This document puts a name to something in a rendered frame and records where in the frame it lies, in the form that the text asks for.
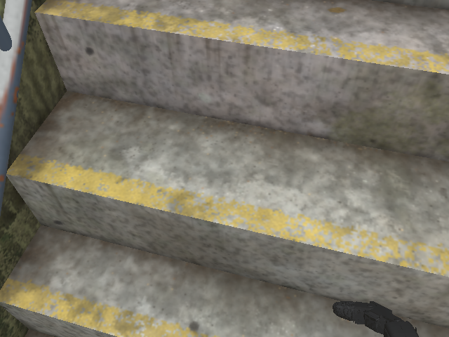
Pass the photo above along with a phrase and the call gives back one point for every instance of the right robot hand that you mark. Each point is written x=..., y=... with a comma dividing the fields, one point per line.
x=376, y=317

